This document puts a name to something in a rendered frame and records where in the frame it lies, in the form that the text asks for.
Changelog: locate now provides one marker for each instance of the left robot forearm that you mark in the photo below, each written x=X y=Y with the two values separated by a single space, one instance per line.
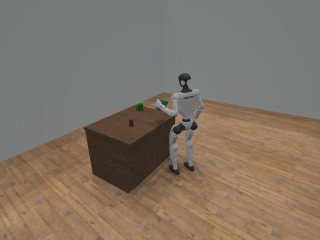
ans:
x=166 y=110

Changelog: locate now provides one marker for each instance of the robot right foot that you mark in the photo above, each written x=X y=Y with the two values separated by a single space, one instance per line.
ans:
x=191 y=168

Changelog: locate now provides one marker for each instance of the robot left foot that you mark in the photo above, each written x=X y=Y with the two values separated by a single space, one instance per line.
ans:
x=176 y=171

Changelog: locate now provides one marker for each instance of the robot left hand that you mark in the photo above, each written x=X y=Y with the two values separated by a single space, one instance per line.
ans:
x=158 y=103

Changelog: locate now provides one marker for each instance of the right robot forearm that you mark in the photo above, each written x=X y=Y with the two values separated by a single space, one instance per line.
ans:
x=198 y=112

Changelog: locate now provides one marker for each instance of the robot right upper arm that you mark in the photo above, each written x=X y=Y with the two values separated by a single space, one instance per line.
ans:
x=198 y=99

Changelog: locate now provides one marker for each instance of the robot foot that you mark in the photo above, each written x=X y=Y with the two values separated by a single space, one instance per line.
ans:
x=191 y=168
x=176 y=171

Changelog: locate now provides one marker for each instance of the table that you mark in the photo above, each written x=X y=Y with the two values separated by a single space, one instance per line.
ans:
x=124 y=156

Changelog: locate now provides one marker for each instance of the sponge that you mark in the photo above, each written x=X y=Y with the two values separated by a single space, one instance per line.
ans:
x=164 y=102

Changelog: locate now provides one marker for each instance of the robot left upper arm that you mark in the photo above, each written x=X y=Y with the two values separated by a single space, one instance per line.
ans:
x=174 y=99

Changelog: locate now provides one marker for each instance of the robot right hand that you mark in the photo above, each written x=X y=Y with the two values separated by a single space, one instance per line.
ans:
x=193 y=116

